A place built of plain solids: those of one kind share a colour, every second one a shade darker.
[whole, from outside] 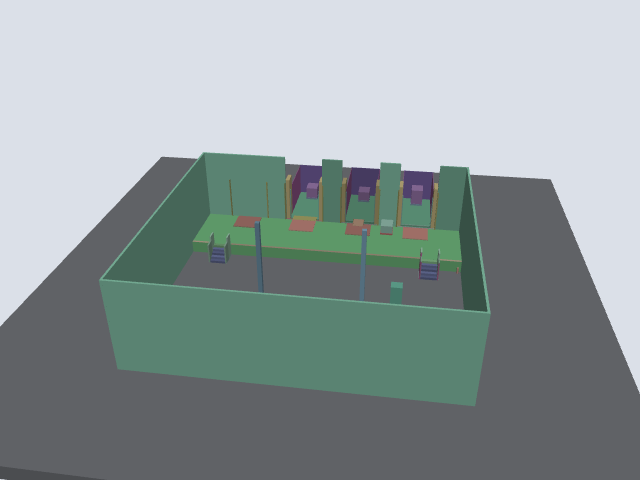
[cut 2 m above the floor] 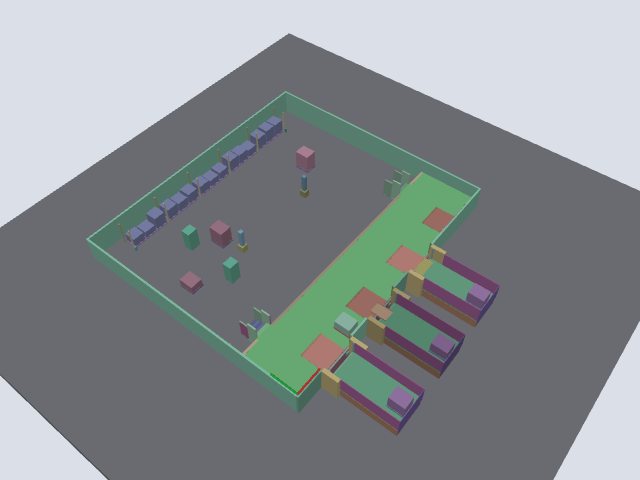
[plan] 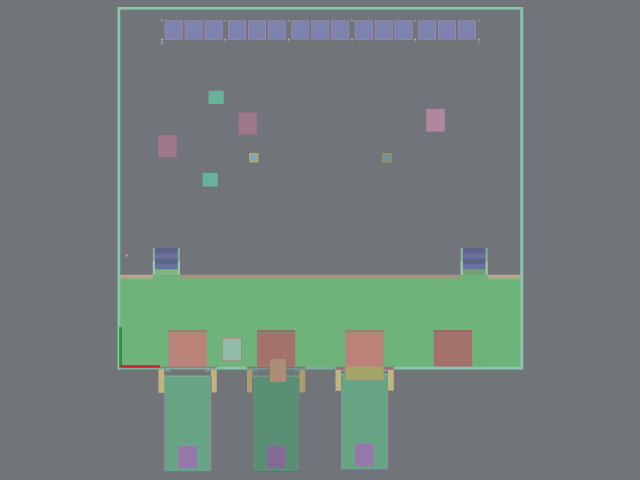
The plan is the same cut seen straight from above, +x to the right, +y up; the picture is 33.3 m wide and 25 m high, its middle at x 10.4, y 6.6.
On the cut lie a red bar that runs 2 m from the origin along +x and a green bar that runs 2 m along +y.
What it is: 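The dock platform, its doors, stairs and ramp, and the hall's floor, and the trailers at its open doors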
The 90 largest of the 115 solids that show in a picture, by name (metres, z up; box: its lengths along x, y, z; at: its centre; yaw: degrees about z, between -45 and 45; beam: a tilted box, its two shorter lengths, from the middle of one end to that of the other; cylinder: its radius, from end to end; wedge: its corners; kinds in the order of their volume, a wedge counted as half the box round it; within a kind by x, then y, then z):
{
 "south_deck_1": {"box": [20.83, 4.79, 0.95], "at": [10.42, 2.4, 0.42]},
 "wall_1": {"box": [0.15, 18.88, 6.49], "at": [-0.07, 9.29, 3.19]},
 "wall_2": {"box": [2.15, 0.15, 6.49], "at": [0.93, -0.07, 3.19]},
 "wall_3": {"box": [1.61, 0.15, 6.49], "at": [5.81, -0.07, 3.19]},
 "wall_4": {"box": [1.61, 0.15, 6.49], "at": [10.42, -0.07, 3.19]},
 "wall_5": {"box": [21.13, 0.15, 6.49], "at": [10.42, 18.66, 3.19]},
 "wall_6": {"box": [6.76, 0.15, 6.49], "at": [17.6, -0.07, 3.19]},
 "wall_7": {"box": [0.15, 18.88, 6.49], "at": [20.91, 9.29, 3.19]},
 "rack_load_1": {"box": [0.89, 0.95, 0.69], "at": [2.78, 17.53, 0.49]},
 "rack_load_2": {"box": [0.89, 0.95, 0.56], "at": [3.82, 17.53, 0.42]},
 "rack_load_3": {"box": [0.89, 0.95, 1.07], "at": [4.85, 17.53, 0.67]},
 "rack_load_4": {"box": [0.89, 0.95, 0.94], "at": [6.08, 17.53, 0.61]},
 "rack_load_5": {"box": [0.89, 0.95, 0.78], "at": [7.12, 17.53, 0.53]},
 "rack_load_6": {"box": [0.89, 0.95, 0.9], "at": [8.15, 17.53, 0.59]},
 "rack_load_7": {"box": [0.89, 0.95, 0.8], "at": [9.38, 17.53, 0.54]},
 "rack_load_8": {"box": [0.89, 0.95, 0.62], "at": [10.42, 17.53, 0.45]},
 "rack_load_9": {"box": [0.89, 0.95, 0.69], "at": [11.45, 17.53, 0.49]},
 "rack_load_10": {"box": [0.89, 0.95, 1.02], "at": [12.68, 17.53, 0.65]},
 "rack_load_11": {"box": [0.89, 0.95, 0.9], "at": [13.72, 17.53, 0.59]},
 "rack_load_12": {"box": [0.89, 0.95, 0.7], "at": [14.75, 17.53, 0.49]},
 "rack_load_13": {"box": [0.89, 0.95, 1.07], "at": [15.98, 17.53, 0.68]},
 "rack_load_14": {"box": [0.89, 0.95, 1.18], "at": [17.02, 17.53, 0.73]},
 "rack_load_15": {"box": [0.89, 0.95, 1.14], "at": [18.05, 17.53, 0.71]},
 "trailer_pad_1": {"box": [0.3, 1.2, 4.45], "at": [2.13, -0.75, 2.17]},
 "trailer_pad_2": {"box": [0.3, 1.2, 4.45], "at": [4.87, -0.75, 2.17]},
 "trailer_pad_3": {"box": [0.3, 1.2, 4.45], "at": [6.74, -0.75, 2.17]},
 "trailer_pad_4": {"box": [0.3, 1.2, 4.45], "at": [9.48, -0.75, 2.17]},
 "trailer_pad_5": {"box": [0.3, 1.1, 4.45], "at": [11.35, -0.7, 2.17]},
 "trailer_pad_6": {"box": [0.3, 1.1, 4.45], "at": [14.09, -0.7, 2.17]},
 "trailer_bed_1": {"box": [2.44, 5.0, 0.2], "at": [3.5, -2.95, 0.8]},
 "trailer_bed_2": {"box": [2.44, 5.0, 0.2], "at": [8.11, -2.95, 0.81]},
 "trailer_bed_3": {"box": [2.44, 5.0, 0.2], "at": [12.72, -2.85, 0.8]},
 "stage_load_1": {"box": [0.95, 1.15, 0.57], "at": [2.45, 11.48, 0.42]},
 "stage_load_2": {"box": [0.95, 1.15, 1.33], "at": [6.63, 12.67, 0.81]},
 "stage_load_3": {"box": [0.95, 1.15, 1.46], "at": [16.42, 12.84, 0.87]},
 "trailerload_load_1": {"box": [0.95, 1.15, 1.27], "at": [3.5, -4.7, 1.68]},
 "trailerload_load_2": {"box": [0.95, 1.15, 0.79], "at": [8.11, -4.7, 1.45]},
 "trailerload_load_3": {"box": [0.95, 1.15, 0.91], "at": [12.72, -4.6, 1.49]},
 "trailer_side_1": {"box": [0.04, 5.0, 2.65], "at": [2.26, -2.95, 2.17]},
 "trailer_side_2": {"box": [0.04, 5.0, 2.65], "at": [4.74, -2.95, 2.17]},
 "trailer_side_3": {"box": [0.04, 5.0, 2.6], "at": [6.87, -2.95, 2.21]},
 "trailer_side_4": {"box": [0.04, 5.0, 2.6], "at": [9.35, -2.95, 2.21]},
 "trailer_side_5": {"box": [0.04, 5.0, 2.65], "at": [11.48, -2.85, 2.17]},
 "trailer_side_6": {"box": [0.04, 5.0, 2.65], "at": [13.96, -2.85, 2.17]},
 "cage_1": {"box": [0.8, 0.7, 1.75], "at": [4.67, 9.74, 0.82]},
 "cage_2": {"box": [0.8, 0.7, 1.75], "at": [4.99, 14.03, 0.82]},
 "dockwall_sill_1": {"box": [3.02, 0.15, 0.95], "at": [3.5, -0.07, 0.42]},
 "dockwall_sill_2": {"box": [3.02, 0.15, 0.95], "at": [8.11, -0.07, 0.42]},
 "dockwall_sill_3": {"box": [3.02, 0.15, 0.95], "at": [12.72, -0.07, 0.42]},
 "rack_pal_1": {"box": [0.94, 1.0, 0.19], "at": [2.78, 17.53, 0.04]},
 "rack_pal_2": {"box": [0.94, 1.0, 0.19], "at": [6.08, 17.53, 0.04]},
 "rack_pal_3": {"box": [0.94, 1.0, 0.19], "at": [11.45, 17.53, 0.04]},
 "rack_pal_4": {"box": [0.94, 1.0, 0.19], "at": [12.68, 17.53, 0.04]},
 "rack_pal_5": {"box": [0.94, 1.0, 0.19], "at": [13.72, 17.53, 0.04]},
 "rack_pal_6": {"box": [0.94, 1.0, 0.19], "at": [14.75, 17.53, 0.04]},
 "rack_pal_7": {"box": [0.94, 1.0, 0.19], "at": [15.98, 17.53, 0.04]},
 "south_stair_steps_1": {"box": [1.2, 0.28, 0.77], "at": [2.4, 5.21, 0.34]},
 "south_stair_steps_2": {"box": [1.2, 0.28, 0.59], "at": [2.4, 5.49, 0.24]},
 "south_stair_steps_3": {"box": [1.2, 0.28, 0.41], "at": [2.4, 5.77, 0.15]},
 "south_stair_steps_4": {"box": [1.2, 0.28, 0.77], "at": [18.43, 5.21, 0.34]},
 "south_stair_steps_5": {"box": [1.2, 0.28, 0.59], "at": [18.43, 5.49, 0.24]},
 "south_stair_steps_6": {"box": [1.2, 0.28, 0.41], "at": [18.43, 5.77, 0.15]},
 "column_1": {"box": [0.3, 0.3, 6.49], "at": [6.94, 10.89, 3.19]},
 "column_2": {"box": [0.3, 0.3, 6.49], "at": [13.89, 10.89, 3.19]},
 "south_lev_1": {"box": [2.0, 1.78, 0.07], "at": [3.5, 0.9, 0.88]},
 "south_lev_2": {"box": [2.0, 1.78, 0.07], "at": [8.11, 0.9, 0.88]},
 "south_lev_3": {"box": [2.0, 1.78, 0.07], "at": [12.72, 0.9, 0.88]},
 "south_lev_4": {"box": [2.0, 1.78, 0.07], "at": [17.33, 0.9, 0.88]},
 "trailer_front_1": {"box": [2.52, 0.04, 2.84], "at": [3.5, -5.47, 2.12]},
 "trailer_front_2": {"box": [2.52, 0.04, 2.84], "at": [8.11, -5.47, 2.13]},
 "trailer_front_3": {"box": [2.52, 0.04, 2.84], "at": [12.72, -5.37, 2.12]},
 "dock_south_cheek_whole_1": {"box": [0.11, 0.7, 1.95], "at": [1.75, 5.14, 0.93]},
 "dock_south_cheek_whole_2": {"box": [0.11, 0.7, 1.95], "at": [3.04, 5.14, 0.93]},
 "dock_south_cheek_whole_3": {"box": [0.11, 0.7, 1.59], "at": [3.04, 5.84, 0.74]},
 "dock_south_cheek_whole_4": {"box": [0.11, 0.7, 1.95], "at": [17.79, 5.14, 0.93]},
 "dock_south_cheek_whole_5": {"box": [0.11, 0.7, 1.59], "at": [17.79, 5.84, 0.74]},
 "dock_south_cheek_whole_6": {"box": [0.11, 0.7, 1.95], "at": [19.08, 5.14, 0.93]},
 "wait_load_1": {"box": [0.95, 1.15, 0.63], "at": [5.81, 0.9, 1.36]},
 "south_stair_stair_head_1": {"box": [1.2, 0.28, 0.95], "at": [2.4, 4.93, 0.42]},
 "south_stair_stair_head_2": {"box": [1.2, 0.28, 0.95], "at": [18.43, 4.93, 0.42]},
 "trailer_skirt_1": {"box": [0.04, 4.2, 0.75], "at": [2.28, -3.35, 0.33]},
 "trailer_skirt_2": {"box": [0.04, 4.2, 0.77], "at": [6.89, -3.35, 0.33]},
 "trailer_skirt_3": {"box": [0.04, 4.2, 0.77], "at": [9.33, -3.35, 0.33]},
 "trailer_skirt_4": {"box": [0.04, 4.2, 0.75], "at": [11.5, -3.25, 0.33]},
 "column_guard_1": {"box": [0.5, 0.5, 0.65], "at": [6.94, 10.89, 0.28]},
 "column_guard_2": {"box": [0.5, 0.5, 0.65], "at": [13.89, 10.89, 0.28]},
 "stage_pal_1": {"box": [1.0, 1.2, 0.19], "at": [2.45, 11.48, 0.04]},
 "wait_pal_1": {"box": [1.0, 1.2, 0.19], "at": [5.81, 0.9, 0.94]},
 "trailerload_pal_1": {"box": [1.0, 1.2, 0.14], "at": [8.11, -4.7, 0.98]},
 "south_edge_1": {"box": [14.63, 0.2, 0.05], "at": [10.42, 4.69, 0.88]}
}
